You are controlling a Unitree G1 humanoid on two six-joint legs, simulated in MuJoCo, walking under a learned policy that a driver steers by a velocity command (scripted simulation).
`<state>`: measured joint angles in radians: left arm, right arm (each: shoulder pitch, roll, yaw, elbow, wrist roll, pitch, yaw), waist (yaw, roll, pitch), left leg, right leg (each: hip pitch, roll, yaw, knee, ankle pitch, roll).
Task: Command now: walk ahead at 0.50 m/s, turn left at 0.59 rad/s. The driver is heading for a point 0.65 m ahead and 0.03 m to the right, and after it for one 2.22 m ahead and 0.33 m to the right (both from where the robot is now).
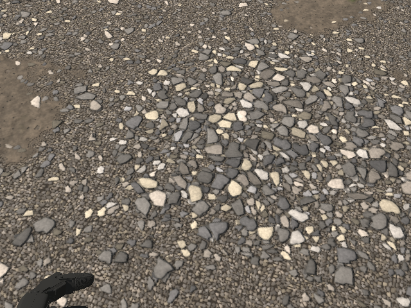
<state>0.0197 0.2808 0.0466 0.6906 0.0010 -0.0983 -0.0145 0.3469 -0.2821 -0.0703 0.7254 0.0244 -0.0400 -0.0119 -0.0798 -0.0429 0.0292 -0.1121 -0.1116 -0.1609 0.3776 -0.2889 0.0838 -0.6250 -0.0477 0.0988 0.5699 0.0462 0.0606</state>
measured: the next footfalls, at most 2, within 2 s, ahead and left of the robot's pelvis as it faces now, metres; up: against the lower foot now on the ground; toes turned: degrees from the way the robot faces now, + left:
right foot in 0.10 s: +0.24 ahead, -0.14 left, +0.00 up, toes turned +8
left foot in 0.60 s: +0.46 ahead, +0.16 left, +0.00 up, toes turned +10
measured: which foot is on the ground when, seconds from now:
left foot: down 0.00-0.12, up 0.14-0.58, down 0.60-1.00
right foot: up 0.00-0.08, down 0.10-0.60, up 0.62-1.00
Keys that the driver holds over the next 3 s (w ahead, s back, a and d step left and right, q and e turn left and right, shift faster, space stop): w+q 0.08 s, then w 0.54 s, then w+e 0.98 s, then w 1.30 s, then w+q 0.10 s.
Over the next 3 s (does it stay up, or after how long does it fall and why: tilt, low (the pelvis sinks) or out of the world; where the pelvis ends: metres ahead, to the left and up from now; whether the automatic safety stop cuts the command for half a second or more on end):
stays up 1.55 -0.28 0.00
